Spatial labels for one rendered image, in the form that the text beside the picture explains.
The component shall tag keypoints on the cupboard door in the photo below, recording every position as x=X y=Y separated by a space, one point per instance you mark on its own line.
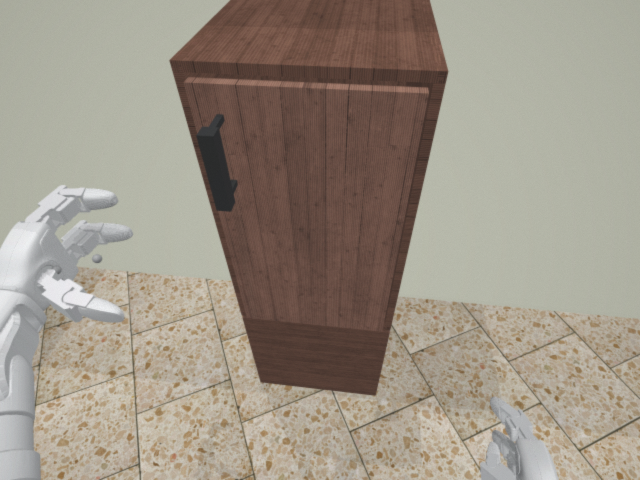
x=324 y=172

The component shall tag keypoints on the robot right hand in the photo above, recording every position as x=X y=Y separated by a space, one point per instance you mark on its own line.
x=527 y=459

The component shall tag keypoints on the robot left hand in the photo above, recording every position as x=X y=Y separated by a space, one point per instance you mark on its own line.
x=31 y=249

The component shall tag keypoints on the robot left forearm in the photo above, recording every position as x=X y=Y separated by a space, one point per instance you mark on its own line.
x=21 y=320

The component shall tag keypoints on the handle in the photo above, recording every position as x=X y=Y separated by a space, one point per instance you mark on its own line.
x=211 y=147

